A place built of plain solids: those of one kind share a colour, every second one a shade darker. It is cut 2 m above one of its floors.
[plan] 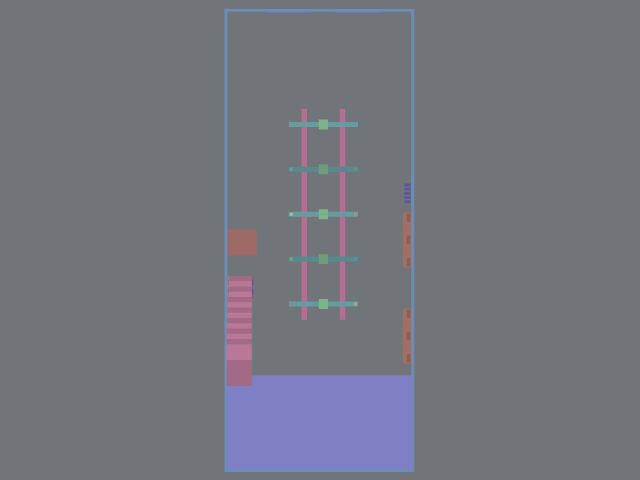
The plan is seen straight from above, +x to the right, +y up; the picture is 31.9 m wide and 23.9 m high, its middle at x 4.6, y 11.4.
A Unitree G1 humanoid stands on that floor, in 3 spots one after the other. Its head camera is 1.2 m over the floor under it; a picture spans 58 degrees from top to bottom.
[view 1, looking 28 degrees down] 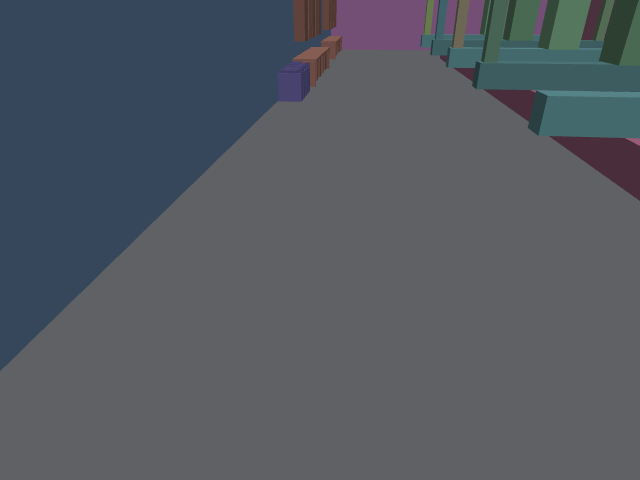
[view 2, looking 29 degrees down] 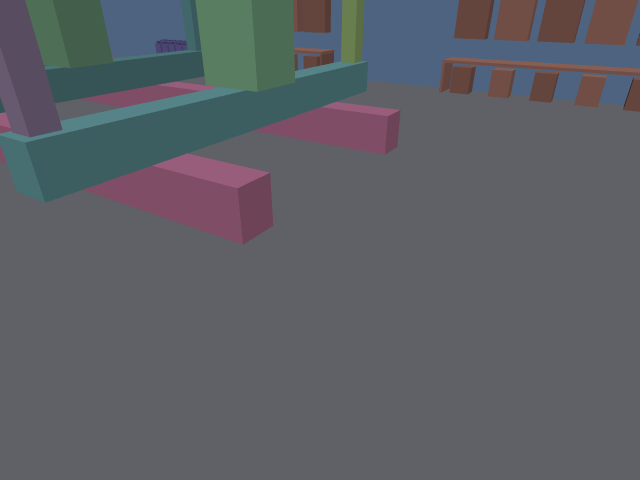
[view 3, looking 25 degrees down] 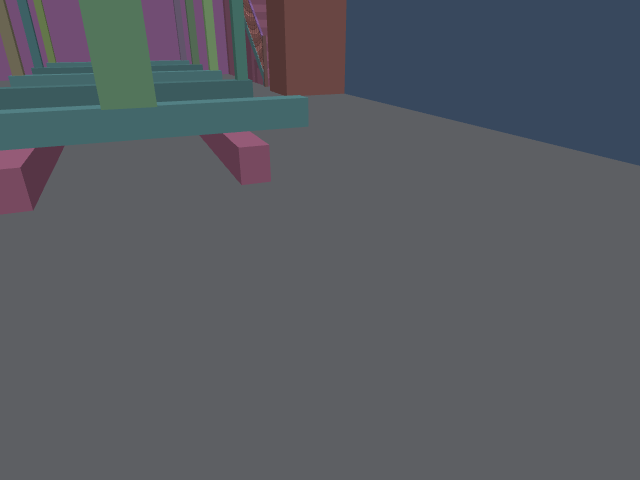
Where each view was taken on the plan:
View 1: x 7.82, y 20.76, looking -84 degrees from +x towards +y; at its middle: ground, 2.56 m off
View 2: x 2.12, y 5.94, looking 32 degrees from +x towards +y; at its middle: ground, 2.48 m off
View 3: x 4.77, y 21.66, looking -113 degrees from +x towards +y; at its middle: ground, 2.84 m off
